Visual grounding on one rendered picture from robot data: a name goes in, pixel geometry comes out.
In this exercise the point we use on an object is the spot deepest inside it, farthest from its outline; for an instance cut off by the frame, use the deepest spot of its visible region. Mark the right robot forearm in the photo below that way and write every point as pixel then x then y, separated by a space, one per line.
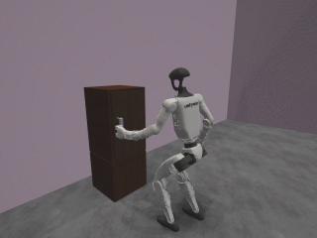
pixel 204 132

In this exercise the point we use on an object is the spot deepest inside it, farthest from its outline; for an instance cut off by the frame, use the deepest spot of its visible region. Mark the left robot hand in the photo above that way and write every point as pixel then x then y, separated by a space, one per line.
pixel 121 131

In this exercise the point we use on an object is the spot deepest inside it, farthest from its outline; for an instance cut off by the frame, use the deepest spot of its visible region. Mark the left robot upper arm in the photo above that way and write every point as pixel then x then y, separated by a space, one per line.
pixel 167 107

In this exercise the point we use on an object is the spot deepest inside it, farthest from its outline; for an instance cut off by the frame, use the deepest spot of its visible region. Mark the robot left foot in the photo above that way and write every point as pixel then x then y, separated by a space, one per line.
pixel 172 226

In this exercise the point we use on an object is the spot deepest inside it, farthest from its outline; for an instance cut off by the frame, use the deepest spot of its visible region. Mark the handle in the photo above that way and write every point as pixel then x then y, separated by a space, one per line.
pixel 121 122

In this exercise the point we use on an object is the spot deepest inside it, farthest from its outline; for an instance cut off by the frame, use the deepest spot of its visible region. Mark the robot left shin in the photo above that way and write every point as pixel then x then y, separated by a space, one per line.
pixel 163 198

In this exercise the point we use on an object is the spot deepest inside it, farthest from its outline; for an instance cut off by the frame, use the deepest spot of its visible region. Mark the right robot hand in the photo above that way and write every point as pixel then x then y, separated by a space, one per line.
pixel 199 142

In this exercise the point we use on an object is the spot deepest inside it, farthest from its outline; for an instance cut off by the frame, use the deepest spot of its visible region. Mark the cupboard door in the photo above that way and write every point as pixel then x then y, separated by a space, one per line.
pixel 129 105

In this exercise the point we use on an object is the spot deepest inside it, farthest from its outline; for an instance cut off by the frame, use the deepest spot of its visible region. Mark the right robot upper arm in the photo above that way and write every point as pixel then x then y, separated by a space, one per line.
pixel 203 109

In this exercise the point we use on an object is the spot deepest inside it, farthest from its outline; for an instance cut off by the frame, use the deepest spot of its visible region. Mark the left robot forearm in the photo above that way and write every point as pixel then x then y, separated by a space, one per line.
pixel 142 134

